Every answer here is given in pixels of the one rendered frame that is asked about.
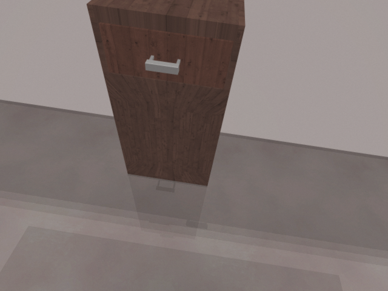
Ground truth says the cabinet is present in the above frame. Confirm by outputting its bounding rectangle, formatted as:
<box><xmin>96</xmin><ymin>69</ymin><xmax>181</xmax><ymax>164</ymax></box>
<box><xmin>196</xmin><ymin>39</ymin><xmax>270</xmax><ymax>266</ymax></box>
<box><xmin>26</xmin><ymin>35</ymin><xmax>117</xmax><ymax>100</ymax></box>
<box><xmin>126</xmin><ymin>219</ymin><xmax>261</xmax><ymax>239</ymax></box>
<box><xmin>87</xmin><ymin>0</ymin><xmax>245</xmax><ymax>186</ymax></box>

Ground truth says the handle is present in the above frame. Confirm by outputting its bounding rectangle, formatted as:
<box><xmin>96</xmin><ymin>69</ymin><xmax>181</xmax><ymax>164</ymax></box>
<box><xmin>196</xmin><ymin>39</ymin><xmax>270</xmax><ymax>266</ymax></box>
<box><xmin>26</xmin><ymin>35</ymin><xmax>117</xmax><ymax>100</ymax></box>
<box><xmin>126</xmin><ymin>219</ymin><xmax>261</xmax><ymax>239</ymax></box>
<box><xmin>145</xmin><ymin>55</ymin><xmax>181</xmax><ymax>75</ymax></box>

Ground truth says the drawer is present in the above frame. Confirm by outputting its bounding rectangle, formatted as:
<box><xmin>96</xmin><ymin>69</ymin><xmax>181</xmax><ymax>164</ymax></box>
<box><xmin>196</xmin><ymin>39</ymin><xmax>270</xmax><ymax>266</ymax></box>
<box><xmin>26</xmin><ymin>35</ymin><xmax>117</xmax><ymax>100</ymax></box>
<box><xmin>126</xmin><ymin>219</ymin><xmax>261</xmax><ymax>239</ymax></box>
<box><xmin>99</xmin><ymin>22</ymin><xmax>233</xmax><ymax>89</ymax></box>

